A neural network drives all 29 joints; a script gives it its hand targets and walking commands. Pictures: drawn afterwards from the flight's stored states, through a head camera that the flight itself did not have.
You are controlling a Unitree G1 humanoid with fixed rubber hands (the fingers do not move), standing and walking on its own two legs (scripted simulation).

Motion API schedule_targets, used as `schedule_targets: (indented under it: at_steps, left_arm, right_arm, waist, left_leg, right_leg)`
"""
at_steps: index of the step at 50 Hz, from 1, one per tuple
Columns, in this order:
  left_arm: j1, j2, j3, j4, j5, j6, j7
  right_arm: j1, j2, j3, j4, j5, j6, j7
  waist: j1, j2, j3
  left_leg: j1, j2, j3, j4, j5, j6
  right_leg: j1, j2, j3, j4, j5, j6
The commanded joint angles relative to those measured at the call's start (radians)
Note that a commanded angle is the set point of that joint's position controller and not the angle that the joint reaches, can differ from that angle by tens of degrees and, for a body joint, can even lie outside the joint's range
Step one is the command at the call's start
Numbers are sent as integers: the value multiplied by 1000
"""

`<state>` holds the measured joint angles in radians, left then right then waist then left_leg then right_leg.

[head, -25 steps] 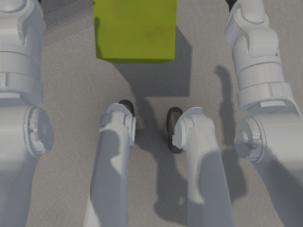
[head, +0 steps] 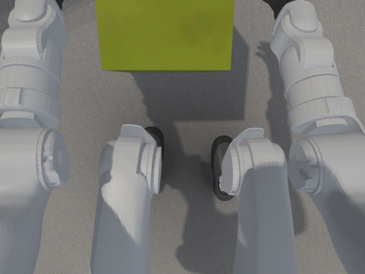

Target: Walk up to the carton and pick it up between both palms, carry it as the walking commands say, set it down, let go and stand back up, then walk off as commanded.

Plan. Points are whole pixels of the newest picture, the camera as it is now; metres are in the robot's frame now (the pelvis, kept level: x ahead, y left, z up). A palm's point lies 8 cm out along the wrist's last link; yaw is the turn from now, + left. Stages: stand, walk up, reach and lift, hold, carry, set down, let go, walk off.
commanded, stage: reach and lift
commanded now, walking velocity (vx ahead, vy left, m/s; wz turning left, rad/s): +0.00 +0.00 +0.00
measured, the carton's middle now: (167, 20) +0.53 +0.07 -0.30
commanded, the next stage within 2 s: none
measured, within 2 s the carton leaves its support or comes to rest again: leaves its support in 1.84 s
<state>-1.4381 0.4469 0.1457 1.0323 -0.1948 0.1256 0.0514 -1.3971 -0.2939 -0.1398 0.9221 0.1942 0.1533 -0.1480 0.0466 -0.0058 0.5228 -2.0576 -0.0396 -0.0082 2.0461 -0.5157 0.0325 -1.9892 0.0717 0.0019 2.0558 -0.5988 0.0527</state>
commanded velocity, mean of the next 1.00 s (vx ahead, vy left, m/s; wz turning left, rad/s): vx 0.00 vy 0.00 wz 0.00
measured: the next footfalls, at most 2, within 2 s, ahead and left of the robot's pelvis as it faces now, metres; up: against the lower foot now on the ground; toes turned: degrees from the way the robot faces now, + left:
none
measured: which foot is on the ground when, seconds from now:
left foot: down 0.00-1.00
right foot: down 0.00-1.00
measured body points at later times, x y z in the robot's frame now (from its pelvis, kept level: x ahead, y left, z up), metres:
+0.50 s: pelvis +0.00 -0.01 -0.06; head +0.37 +0.00 +0.18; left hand +0.54 +0.24 -0.24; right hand +0.57 -0.14 -0.24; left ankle +0.13 +0.10 -0.39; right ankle +0.12 -0.13 -0.39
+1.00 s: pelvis +0.00 +0.00 -0.06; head +0.36 +0.04 +0.19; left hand +0.52 +0.22 -0.25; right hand +0.56 -0.11 -0.22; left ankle +0.13 +0.10 -0.39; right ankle +0.12 -0.13 -0.39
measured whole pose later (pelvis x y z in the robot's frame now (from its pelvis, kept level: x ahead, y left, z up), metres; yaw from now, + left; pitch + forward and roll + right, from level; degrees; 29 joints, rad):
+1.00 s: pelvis +0.00 +0.00 -0.06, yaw -1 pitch +28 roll -2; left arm -1.42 0.40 0.03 1.13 -0.23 0.06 0.10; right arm -1.46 -0.27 -0.03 1.07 0.28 0.09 -0.14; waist 0.05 -0.06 0.52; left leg -2.19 -0.02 0.00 2.23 -0.52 0.03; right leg -2.13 0.10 0.00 2.24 -0.60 0.06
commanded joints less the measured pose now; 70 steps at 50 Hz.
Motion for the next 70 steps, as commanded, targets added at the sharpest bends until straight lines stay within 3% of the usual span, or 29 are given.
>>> schedule_targets:
  at_steps: [1,5,6,7,8,10,13,15,19,22,24,27,30,34,36,38,42,45,51,54,58,59,61,66,70]
  left_arm:
    - [-233,148,0,-273,-41,-70,35]
    - [-260,168,-13,-258,-28,-64,60]
    - [-277,162,-29,-258,-32,-70,60]
    - [-267,152,-41,-197,-15,-74,56]
    - [-283,136,-56,-196,-3,-78,56]
    - [-315,133,-60,-157,26,-83,54]
    - [-358,156,-48,-218,22,-100,48]
    - [-357,180,-26,-215,-11,-109,45]
    - [-258,169,-17,-2,-78,-92,12]
    - [-181,167,-12,67,-102,-101,-9]
    - [-156,146,-29,87,-101,-111,-21]
    - [-164,140,-52,9,-82,-125,-25]
    - [-181,165,-39,-124,-67,-142,-9]
    - [-168,206,23,-266,-41,-150,23]
    - [-158,129,-36,-276,-80,-140,19]
    - [-169,62,-100,-237,-97,-125,9]
    - [-241,-6,-134,-88,-53,-93,5]
    - [-321,-21,-136,-70,-27,-100,18]
    - [-392,-83,-148,-61,-41,-116,30]
    - [-421,-128,-170,-83,-71,-122,36]
    - [-450,-251,-225,-114,-88,-129,22]
    - [-465,-309,-249,-115,-97,-129,11]
    - [-503,-432,-279,-121,-88,-130,-14]
    - [-687,-820,-384,-194,-95,-106,-124]
    - [-717,-939,-381,-172,-98,-82,-177]
  right_arm:
    - [-219,-193,-54,-238,-2,-87,-20]
    - [-266,-226,-47,-250,29,-90,-24]
    - [-252,-200,-36,-201,52,-93,-17]
    - [-228,-155,-9,-93,66,-87,-3]
    - [-248,-126,13,-68,90,-87,12]
    - [-267,-93,57,28,115,-75,36]
    - [-333,-99,88,10,141,-85,44]
    - [-345,-119,96,-8,131,-99,26]
    - [-343,-127,100,-38,78,-113,-21]
    - [-284,-93,96,-68,67,-127,-45]
    - [-216,-25,111,-5,63,-115,-40]
    - [-150,31,123,45,65,-91,-24]
    - [-162,26,140,-33,94,-96,-17]
    - [-226,12,157,-228,151,-121,-27]
    - [-253,35,196,-293,184,-125,-25]
    - [-264,63,215,-254,187,-115,-17]
    - [-237,29,127,-42,115,-88,4]
    - [-237,26,68,54,72,-91,5]
    - [-279,41,20,135,-9,-118,-10]
    - [-309,58,27,97,-25,-141,-22]
    - [-361,224,96,48,6,-154,0]
    - [-374,286,114,35,11,-157,10]
    - [-399,436,143,46,20,-154,39]
    - [-507,828,180,48,-21,-118,135]
    - [-555,953,169,40,-53,-88,179]
  waist:
    - [-62,53,-1964]
    - [-41,110,-1859]
    - [-34,146,-1805]
    - [-8,175,-1687]
    - [17,208,-1638]
    - [64,206,-1530]
    - [107,162,-1517]
    - [89,79,-1554]
    - [31,-80,-1476]
    - [7,-118,-1509]
    - [21,-96,-1505]
    - [51,-31,-1559]
    - [92,15,-1668]
    - [160,27,-1855]
    - [147,27,-1850]
    - [128,42,-1747]
    - [58,105,-1435]
    - [19,130,-1355]
    - [-45,75,-1404]
    - [-74,59,-1455]
    - [-47,44,-1504]
    - [-53,40,-1523]
    - [-33,54,-1535]
    - [-62,55,-1503]
    - [-54,24,-1455]
  left_leg:
    - [973,10,-35,-71,555,-45]
    - [978,28,-48,-48,479,-54]
    - [972,34,-54,-45,470,-56]
    - [942,40,-62,-53,428,-54]
    - [942,43,-71,-59,399,-53]
    - [903,46,-75,-59,321,-47]
    - [823,43,-56,-46,288,-41]
    - [763,36,-24,-23,311,-35]
    - [497,42,5,18,211,-22]
    - [406,45,19,35,227,-19]
    - [380,43,21,30,249,-18]
    - [435,35,25,25,310,-20]
    - [560,25,24,33,420,-26]
    - [715,17,23,48,566,-21]
    - [727,18,16,46,577,-19]
    - [686,18,14,31,510,-20]
    - [627,26,-15,-22,293,-40]
    - [643,23,-30,-46,212,-51]
    - [658,7,-43,-47,215,-58]
    - [685,-4,-46,-40,285,-62]
    - [688,-18,-38,-28,363,-51]
    - [684,-24,-38,-23,390,-51]
    - [674,-32,-29,-12,416,-48]
    - [588,-53,-24,3,389,-53]
    - [529,-57,0,16,332,-47]
  right_leg:
    - [385,14,-112,-65,378,-12]
    - [262,1,-108,-37,279,-13]
    - [214,-4,-104,-30,264,-18]
    - [119,-6,-100,-23,209,-21]
    - [83,-6,-89,-19,181,-25]
    - [18,-11,-75,-3,112,-24]
    - [114,-10,-56,22,124,-29]
    - [225,-14,-54,24,171,-25]
    - [388,-28,-33,-1,200,-5]
    - [487,-25,-19,-8,298,2]
    - [493,-18,-11,-6,335,-1]
    - [481,-1,-10,8,373,-7]
    - [480,19,-13,27,428,-12]
    - [539,32,-9,44,519,-5]
    - [514,32,-12,36,506,-8]
    - [440,29,-22,26,436,-11]
    - [208,20,-52,13,188,-25]
    - [147,18,-59,3,111,-31]
    - [187,10,-72,-1,137,-29]
    - [224,13,-75,-4,202,-27]
    - [264,28,-66,4,281,-25]
    - [275,32,-65,11,312,-25]
    - [277,47,-55,19,338,-29]
    - [250,78,-50,31,334,-44]
    - [230,90,-67,37,284,-52]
